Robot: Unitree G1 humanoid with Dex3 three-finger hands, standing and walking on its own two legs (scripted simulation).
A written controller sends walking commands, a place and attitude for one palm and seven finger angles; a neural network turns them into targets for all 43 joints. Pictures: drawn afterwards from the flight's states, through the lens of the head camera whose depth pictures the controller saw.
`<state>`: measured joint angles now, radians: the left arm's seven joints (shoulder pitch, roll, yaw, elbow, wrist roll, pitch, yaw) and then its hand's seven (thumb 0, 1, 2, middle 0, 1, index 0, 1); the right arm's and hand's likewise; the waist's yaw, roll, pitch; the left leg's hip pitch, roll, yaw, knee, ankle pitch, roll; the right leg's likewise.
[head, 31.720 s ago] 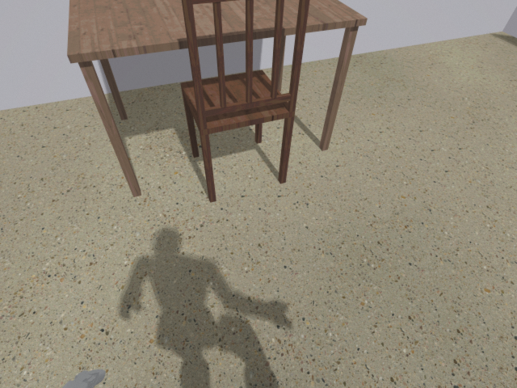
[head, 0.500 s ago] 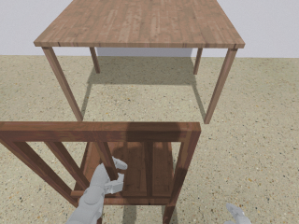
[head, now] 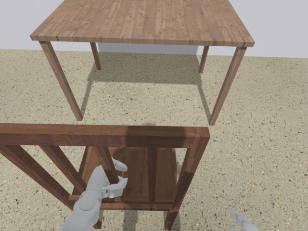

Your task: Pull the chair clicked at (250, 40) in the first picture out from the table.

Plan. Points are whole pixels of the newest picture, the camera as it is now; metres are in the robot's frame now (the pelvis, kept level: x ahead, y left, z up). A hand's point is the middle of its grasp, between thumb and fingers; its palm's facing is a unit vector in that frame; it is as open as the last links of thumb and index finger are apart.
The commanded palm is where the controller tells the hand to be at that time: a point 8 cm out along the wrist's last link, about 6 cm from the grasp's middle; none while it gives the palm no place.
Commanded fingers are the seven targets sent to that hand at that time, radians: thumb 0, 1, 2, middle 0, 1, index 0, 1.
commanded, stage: open the thumb and straighten the fingers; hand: left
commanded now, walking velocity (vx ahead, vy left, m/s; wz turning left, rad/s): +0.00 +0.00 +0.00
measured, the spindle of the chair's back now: (113, 177) +0.27 +0.12 -0.04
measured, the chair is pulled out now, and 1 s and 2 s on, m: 0.61 0.61 0.60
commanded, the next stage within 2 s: draw the fingers out of the gap in 0.58 s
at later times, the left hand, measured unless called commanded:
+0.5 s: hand (108, 180) +0.27 +0.14 -0.05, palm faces -0.08 -0.98 -0.16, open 16.4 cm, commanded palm +0.25 +0.18 -0.03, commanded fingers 0.00 -0.55 0.20 0.00 0.00 0.00 0.00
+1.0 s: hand (105, 202) +0.21 +0.14 -0.06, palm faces -0.09 -0.99 -0.14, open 17.5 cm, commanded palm +0.20 +0.18 -0.04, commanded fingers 0.00 -0.55 0.20 0.00 0.00 0.00 0.00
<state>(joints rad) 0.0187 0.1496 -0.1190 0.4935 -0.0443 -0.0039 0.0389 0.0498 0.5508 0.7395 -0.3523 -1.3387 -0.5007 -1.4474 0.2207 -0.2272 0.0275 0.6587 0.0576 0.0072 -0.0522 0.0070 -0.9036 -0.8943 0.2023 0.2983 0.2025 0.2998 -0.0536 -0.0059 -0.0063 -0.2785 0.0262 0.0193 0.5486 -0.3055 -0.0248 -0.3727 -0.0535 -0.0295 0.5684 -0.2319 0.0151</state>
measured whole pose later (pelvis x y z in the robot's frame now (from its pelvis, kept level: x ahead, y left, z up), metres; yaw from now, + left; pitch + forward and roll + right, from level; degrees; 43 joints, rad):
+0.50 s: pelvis +0.02 +0.00 -0.02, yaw +2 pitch +7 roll +0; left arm 0.09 0.19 -0.07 0.23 -0.06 0.19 -0.03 -0.01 -0.53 0.21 -0.14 -0.40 -0.14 -0.40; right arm 0.23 -0.26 0.03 0.56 0.04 -0.09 -0.07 0.01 -0.90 -0.89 0.20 0.30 0.20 0.30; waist -0.04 0.05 -0.08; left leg -0.47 0.02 -0.01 0.77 -0.43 -0.02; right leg -0.55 -0.07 -0.05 0.77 -0.35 0.02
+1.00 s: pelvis +0.02 +0.01 -0.03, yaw +2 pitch +9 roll -1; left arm 0.38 0.20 -0.11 -0.06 -0.05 0.25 -0.02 -0.01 -0.54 0.20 0.00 0.00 -0.01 0.00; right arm 0.27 -0.26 0.03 0.50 0.04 -0.13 -0.08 0.01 -0.90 -0.89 0.20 0.30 0.20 0.30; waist -0.04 0.05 -0.11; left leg -0.54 0.02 -0.03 0.87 -0.49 -0.02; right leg -0.60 -0.07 -0.06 0.85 -0.40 0.03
